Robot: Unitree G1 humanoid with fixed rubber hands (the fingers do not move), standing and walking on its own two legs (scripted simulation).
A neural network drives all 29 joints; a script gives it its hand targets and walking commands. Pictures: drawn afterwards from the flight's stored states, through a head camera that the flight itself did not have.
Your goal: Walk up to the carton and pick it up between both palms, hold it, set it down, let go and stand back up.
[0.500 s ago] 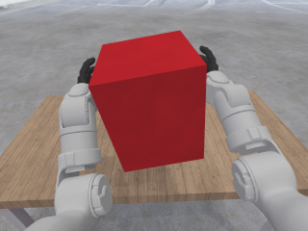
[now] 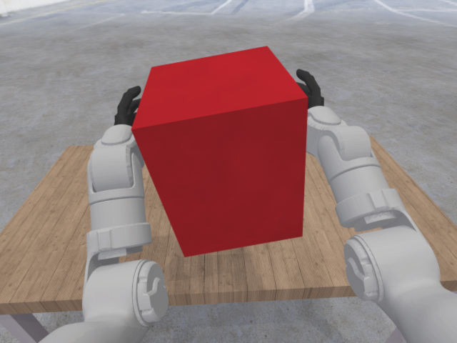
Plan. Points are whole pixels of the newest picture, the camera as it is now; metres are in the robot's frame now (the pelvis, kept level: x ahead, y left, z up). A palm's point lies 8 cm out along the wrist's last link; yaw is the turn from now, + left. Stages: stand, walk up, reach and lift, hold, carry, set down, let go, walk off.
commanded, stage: hold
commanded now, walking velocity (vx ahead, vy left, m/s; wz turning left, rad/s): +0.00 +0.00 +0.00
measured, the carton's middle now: (226, 150) +0.35 -0.01 +0.22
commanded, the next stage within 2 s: set down in 0.22 s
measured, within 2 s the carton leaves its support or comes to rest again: neither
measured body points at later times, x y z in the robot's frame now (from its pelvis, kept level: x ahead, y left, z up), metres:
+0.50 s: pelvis -0.01 +0.00 +0.00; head -0.10 +0.02 +0.44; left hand +0.38 +0.15 +0.28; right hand +0.37 -0.15 +0.29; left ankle +0.00 +0.12 -0.75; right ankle +0.00 -0.11 -0.75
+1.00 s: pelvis -0.01 +0.01 +0.00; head -0.05 +0.07 +0.44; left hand +0.41 +0.14 +0.19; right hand +0.37 -0.15 +0.18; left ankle +0.00 +0.12 -0.75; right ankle +0.00 -0.11 -0.75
